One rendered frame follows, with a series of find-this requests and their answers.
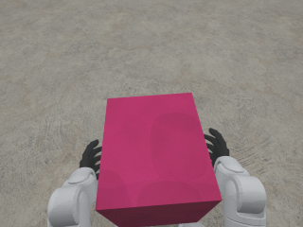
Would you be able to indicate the left robot hand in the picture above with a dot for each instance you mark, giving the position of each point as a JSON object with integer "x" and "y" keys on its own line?
{"x": 88, "y": 157}

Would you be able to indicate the carton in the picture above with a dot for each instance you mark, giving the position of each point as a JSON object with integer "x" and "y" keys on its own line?
{"x": 155, "y": 168}

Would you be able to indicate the left robot forearm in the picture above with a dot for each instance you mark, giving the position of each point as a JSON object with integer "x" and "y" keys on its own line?
{"x": 69, "y": 205}

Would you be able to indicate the right robot forearm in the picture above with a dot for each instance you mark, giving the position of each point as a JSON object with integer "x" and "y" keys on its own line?
{"x": 244, "y": 196}

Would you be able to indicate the right robot hand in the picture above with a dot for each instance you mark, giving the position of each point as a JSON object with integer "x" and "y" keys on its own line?
{"x": 219, "y": 149}

